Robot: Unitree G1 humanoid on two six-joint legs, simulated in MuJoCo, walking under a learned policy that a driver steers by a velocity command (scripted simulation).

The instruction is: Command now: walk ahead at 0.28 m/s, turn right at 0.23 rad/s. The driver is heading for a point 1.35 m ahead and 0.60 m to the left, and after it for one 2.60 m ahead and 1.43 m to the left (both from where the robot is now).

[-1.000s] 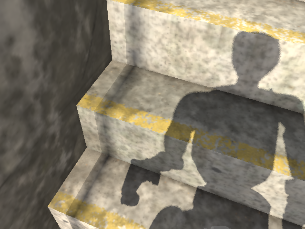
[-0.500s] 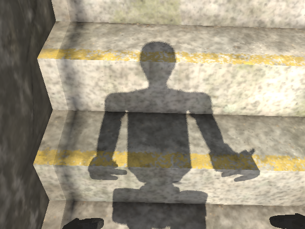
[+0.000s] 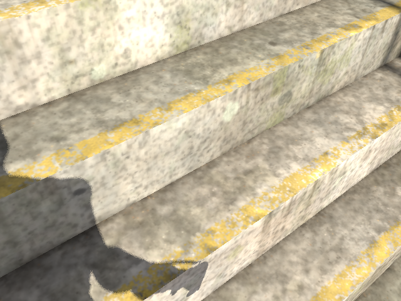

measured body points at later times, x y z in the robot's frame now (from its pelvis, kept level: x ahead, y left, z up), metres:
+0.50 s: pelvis +0.06 -0.05 +0.04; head +0.09 +0.00 +0.49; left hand +0.26 +0.20 -0.05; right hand +0.15 -0.35 -0.04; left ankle -0.06 +0.09 -0.69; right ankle +0.13 -0.16 -0.67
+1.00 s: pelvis +0.20 -0.03 +0.12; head +0.24 -0.04 +0.57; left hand +0.06 +0.17 +0.00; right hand +0.50 -0.06 +0.01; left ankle +0.20 +0.02 -0.48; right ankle +0.17 -0.19 -0.53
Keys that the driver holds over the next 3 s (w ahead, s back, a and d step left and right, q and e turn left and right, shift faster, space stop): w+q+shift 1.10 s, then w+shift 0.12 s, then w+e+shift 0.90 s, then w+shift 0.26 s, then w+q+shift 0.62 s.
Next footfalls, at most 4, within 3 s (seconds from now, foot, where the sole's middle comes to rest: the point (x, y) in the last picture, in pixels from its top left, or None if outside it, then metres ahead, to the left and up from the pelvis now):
0.08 left None -0.02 0.09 -0.73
0.52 right None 0.18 -0.16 -0.73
0.88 left None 0.24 0.04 -0.52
1.42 right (187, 259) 0.48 0.02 -0.30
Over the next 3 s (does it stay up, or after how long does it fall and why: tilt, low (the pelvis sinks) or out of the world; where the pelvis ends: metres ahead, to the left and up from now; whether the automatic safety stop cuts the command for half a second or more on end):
stays up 1.10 0.30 1.00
